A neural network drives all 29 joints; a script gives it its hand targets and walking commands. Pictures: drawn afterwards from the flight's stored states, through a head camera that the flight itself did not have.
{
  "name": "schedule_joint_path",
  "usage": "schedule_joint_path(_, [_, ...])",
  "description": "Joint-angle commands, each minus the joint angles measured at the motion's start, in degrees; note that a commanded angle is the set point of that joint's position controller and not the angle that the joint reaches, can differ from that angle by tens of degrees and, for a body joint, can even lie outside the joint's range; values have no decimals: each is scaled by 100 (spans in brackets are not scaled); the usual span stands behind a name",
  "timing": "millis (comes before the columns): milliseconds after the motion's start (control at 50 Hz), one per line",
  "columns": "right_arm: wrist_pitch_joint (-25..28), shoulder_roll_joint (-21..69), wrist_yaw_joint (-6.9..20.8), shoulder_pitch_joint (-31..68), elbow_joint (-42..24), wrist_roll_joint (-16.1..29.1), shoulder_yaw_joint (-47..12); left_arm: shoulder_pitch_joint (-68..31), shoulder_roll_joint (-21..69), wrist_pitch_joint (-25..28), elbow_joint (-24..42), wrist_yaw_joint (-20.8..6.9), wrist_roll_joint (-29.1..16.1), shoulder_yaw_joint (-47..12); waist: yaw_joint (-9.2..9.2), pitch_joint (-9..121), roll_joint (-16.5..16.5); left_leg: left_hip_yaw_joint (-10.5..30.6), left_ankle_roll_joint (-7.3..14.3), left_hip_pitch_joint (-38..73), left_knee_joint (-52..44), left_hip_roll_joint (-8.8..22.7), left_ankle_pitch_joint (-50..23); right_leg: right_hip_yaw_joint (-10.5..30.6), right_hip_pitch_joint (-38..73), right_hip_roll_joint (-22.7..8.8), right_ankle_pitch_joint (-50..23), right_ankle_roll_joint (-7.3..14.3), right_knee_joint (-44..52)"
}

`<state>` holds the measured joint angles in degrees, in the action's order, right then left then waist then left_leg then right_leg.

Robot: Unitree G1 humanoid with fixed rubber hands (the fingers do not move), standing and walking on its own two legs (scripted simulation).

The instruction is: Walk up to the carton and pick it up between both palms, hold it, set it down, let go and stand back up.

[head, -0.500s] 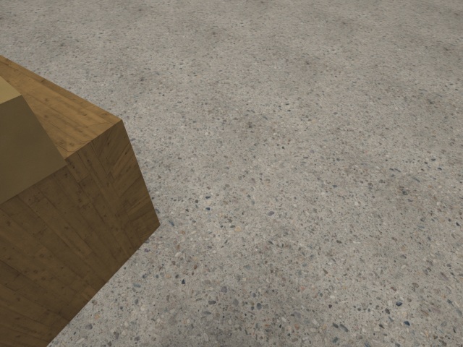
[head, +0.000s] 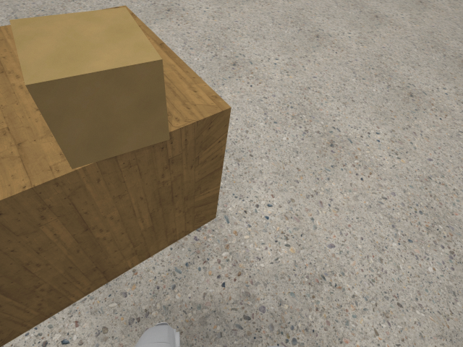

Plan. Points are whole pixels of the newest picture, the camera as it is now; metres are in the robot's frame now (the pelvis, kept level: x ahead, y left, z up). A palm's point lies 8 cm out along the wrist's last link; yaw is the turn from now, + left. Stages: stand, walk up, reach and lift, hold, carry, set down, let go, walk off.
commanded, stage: walk up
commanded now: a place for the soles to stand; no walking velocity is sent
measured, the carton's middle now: (99, 86) +0.64 +0.26 +0.05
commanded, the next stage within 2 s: none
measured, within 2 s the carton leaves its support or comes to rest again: neither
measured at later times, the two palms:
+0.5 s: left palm (83, 343) +0.15 +0.22 -0.08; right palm (329, 240) +0.33 -0.26 -0.11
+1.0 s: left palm (52, 304) +0.21 +0.30 -0.10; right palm (257, 171) +0.50 -0.11 -0.08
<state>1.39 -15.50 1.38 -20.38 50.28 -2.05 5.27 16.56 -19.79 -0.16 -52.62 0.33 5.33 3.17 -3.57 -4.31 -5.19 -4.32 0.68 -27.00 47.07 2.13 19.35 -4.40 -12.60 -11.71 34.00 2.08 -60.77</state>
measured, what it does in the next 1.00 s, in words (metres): walks ahead, turning left: right foot, then left foot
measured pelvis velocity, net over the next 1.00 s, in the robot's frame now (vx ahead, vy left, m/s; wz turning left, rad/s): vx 0.26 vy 0.03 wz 0.55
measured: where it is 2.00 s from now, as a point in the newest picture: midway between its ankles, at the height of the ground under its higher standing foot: (198, 328)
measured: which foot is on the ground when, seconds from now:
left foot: down 0.00-0.36, up 0.38-0.76, down 0.78-1.00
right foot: up 0.00-0.34, down 0.36-0.80, up 0.82-1.00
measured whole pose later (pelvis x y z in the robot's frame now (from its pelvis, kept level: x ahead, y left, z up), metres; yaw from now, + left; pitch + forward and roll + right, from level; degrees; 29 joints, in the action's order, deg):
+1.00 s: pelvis +0.26 +0.03 +0.02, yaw +31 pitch -1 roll -2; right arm -3.3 -12.9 -1.8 -6.2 45.0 -0.9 0.4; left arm 13.2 -15.0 -2.1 -43.2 2.6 0.8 -1.3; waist -0.6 -5.2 0.2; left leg 0.1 5.0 -24.0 34.8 -3.5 9.7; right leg -1.2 -22.5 -1.4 34.5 1.0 -59.8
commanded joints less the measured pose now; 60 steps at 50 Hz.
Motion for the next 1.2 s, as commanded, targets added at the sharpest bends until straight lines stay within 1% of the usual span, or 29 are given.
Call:
schedule_joint_path(0, [-63,-1424,-276,-1238,-292,112,247,-156,44,232,1122,-155,-231,-227,-83,387,1535,4232,1382,2787,-3157,1640,764,658,-3393,530,-139,-7,-2078])
schedule_joint_path(40, [68,-833,-240,-820,-367,45,58,-48,10,290,1118,-155,-220,-252,248,289,944,2974,1132,1896,-2872,1257,-233,743,-2682,265,-661,-84,-1042])
schedule_joint_path(60, [137,-644,-190,-641,-414,14,-14,229,-2,254,1030,-172,-198,-228,403,319,1172,2461,1084,1471,-2855,936,-588,615,-2224,382,-887,-150,-786])
schedule_joint_path(120, [241,-483,-152,-881,-449,-33,-59,154,16,221,1182,-167,-126,-239,379,123,963,2076,1143,1272,-2887,804,-1508,418,-2169,565,-1485,-248,-95])
schedule_joint_path(240, [189,-734,-74,-645,-575,-53,-12,-112,128,263,1423,-144,-219,-204,243,-310,1426,2131,899,360,-3164,625,1291,285,-1100,760,-2537,-211,1800])
schedule_joint_path(280, [139,-795,-68,-527,-548,-19,-30,320,165,310,1344,-75,-233,-155,430,-382,1370,2167,746,-25,-2880,529,1654,165,-369,845,-2726,-217,2017])
schedule_joint_path(320, [86,-627,-67,-387,-530,-58,-130,1095,63,357,1078,-5,-190,-76,710,-225,689,1987,586,-250,-1745,159,1757,-29,602,1099,-2162,-305,2474])
schedule_joint_path(340, [68,-301,-67,-693,-503,-59,-236,1549,-127,404,988,28,-176,-25,830,40,-60,1630,416,-380,-428,-266,1518,673,1059,538,-1516,-389,2892])
schedule_joint_path(360, [54,-26,-70,-1001,-540,-104,-305,1958,-365,447,1034,56,-208,-25,833,9,-844,1272,144,-726,1597,-889,1523,2633,855,-590,-304,-239,3947])
schedule_joint_path(380, [39,144,-106,-1601,-725,-37,-349,1742,-872,376,1054,98,-339,57,403,-45,-1509,1312,-60,-1229,2450,-959,1697,5195,682,-1550,416,103,5376])
schedule_joint_path(400, [-5,-237,-165,-1337,-653,-53,-277,1205,-596,370,1125,104,-463,18,321,-507,-803,1354,-159,-1323,2751,-534,1483,5074,329,-1683,623,311,5576])
schedule_joint_path(420, [-23,-394,-137,-881,-613,-102,-246,929,-426,415,1147,97,-458,-15,365,-730,-83,1272,-154,-1146,2697,-216,1076,3826,-107,-1407,121,440,5329])
schedule_joint_path(460, [-19,-290,-76,-764,-398,-92,-231,850,-103,507,934,95,-349,-152,381,-520,-95,1187,-218,-656,2047,-19,491,1959,-194,-854,-1566,429,4890])
schedule_joint_path(500, [-53,-205,-46,-789,-282,-60,-232,1157,89,602,733,112,-295,-274,367,30,-333,996,-205,-345,1756,-182,102,806,464,-568,-4263,342,4217])
schedule_joint_path(540, [-98,-89,-62,-380,-320,-80,-277,1352,107,567,608,148,-290,-358,469,217,-274,858,-165,-449,1373,-393,-117,171,901,-447,-6390,274,3720])
schedule_joint_path(580, [-130,-11,-85,-131,-399,-50,-321,1395,49,482,557,166,-320,-376,442,285,-395,573,-109,-439,875,-504,-416,-22,1086,-500,-7099,145,3534])
schedule_joint_path(680, [-154,-31,-94,682,-679,25,-448,939,-421,244,615,154,-339,-366,467,314,-500,85,-13,329,-402,-360,-1025,-518,664,-617,-6287,525,3156])
schedule_joint_path(740, [-161,-259,-142,369,-573,48,-322,590,-575,95,694,96,-402,-331,89,390,-310,125,188,1552,-1538,-378,-1790,-584,28,-610,-4811,474,2494])
schedule_joint_path(760, [-134,-545,-157,55,-411,76,-209,577,-548,51,761,77,-411,-299,-38,548,54,420,306,2103,-1817,-216,-2564,-596,-162,-296,-3699,276,1939])
schedule_joint_path(780, [-147,-1105,-205,-239,-329,145,-44,865,-322,2,866,70,-415,-365,-58,1023,1107,1535,663,2814,-1513,789,-4710,-614,-739,224,-1683,36,807])
schedule_joint_path(800, [-219,-1366,-280,-192,-436,277,51,1076,-16,-125,973,101,-529,-436,3,1465,1867,2734,1388,2700,-1885,1521,-4686,-185,-934,835,634,-58,-40])
schedule_joint_path(820, [-265,-1276,-337,44,-584,348,23,885,-7,-216,962,185,-562,-448,-54,1387,1726,3065,1765,2218,-2230,1680,-3845,203,-1032,838,853,-72,-615])
schedule_joint_path(840, [-307,-932,-395,542,-677,315,-96,781,25,-247,923,206,-538,-435,124,1029,1243,2845,1791,1891,-2300,1479,-3429,348,-1288,844,705,-83,-887])
schedule_joint_path(920, [-394,-585,-382,1396,-900,101,-311,570,-60,-200,1017,262,-416,-322,359,518,1205,1739,1368,691,-2328,857,-2848,387,-855,980,53,-91,-190])
schedule_joint_path(1020, [-444,-691,-342,1329,-896,71,-275,632,15,-178,1020,234,-491,-230,296,772,1338,2271,1014,1021,-2715,881,-605,362,-759,1130,-237,-50,1092])
schedule_joint_path(1100, [-501,-722,-317,1508,-851,142,-288,859,85,-66,940,188,-539,-149,432,654,1029,2141,792,517,-2778,639,433,100,118,1253,-1360,182,2977])
schedule_joint_path(1140, [-468,-474,-248,1433,-772,179,-340,974,-68,40,1009,158,-500,-140,494,672,633,1972,330,-35,-2372,270,915,1068,493,579,-1125,331,3533])
schedule_joint_path(1160, [-466,-432,-185,1541,-753,190,-314,785,-299,99,1027,141,-501,-97,529,276,158,1237,26,65,-1439,-380,521,2226,-476,-237,309,728,4378])
schedule_joint_path(1180, [-440,-372,-146,1339,-662,93,-334,209,-419,117,1061,178,-460,-75,297,-164,-87,811,-38,648,-512,-390,354,2848,-1451,-877,824,954,4930])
